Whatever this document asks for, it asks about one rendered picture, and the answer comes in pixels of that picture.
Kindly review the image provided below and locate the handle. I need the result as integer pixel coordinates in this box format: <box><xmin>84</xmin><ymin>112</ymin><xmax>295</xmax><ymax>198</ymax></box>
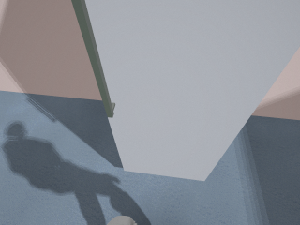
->
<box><xmin>71</xmin><ymin>0</ymin><xmax>115</xmax><ymax>118</ymax></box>

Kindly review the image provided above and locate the fridge door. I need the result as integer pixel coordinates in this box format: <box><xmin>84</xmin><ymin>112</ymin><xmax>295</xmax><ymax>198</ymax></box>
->
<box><xmin>84</xmin><ymin>0</ymin><xmax>300</xmax><ymax>181</ymax></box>

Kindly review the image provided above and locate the left robot thigh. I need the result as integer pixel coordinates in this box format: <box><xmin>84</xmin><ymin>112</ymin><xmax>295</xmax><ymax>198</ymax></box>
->
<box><xmin>107</xmin><ymin>216</ymin><xmax>138</xmax><ymax>225</ymax></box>

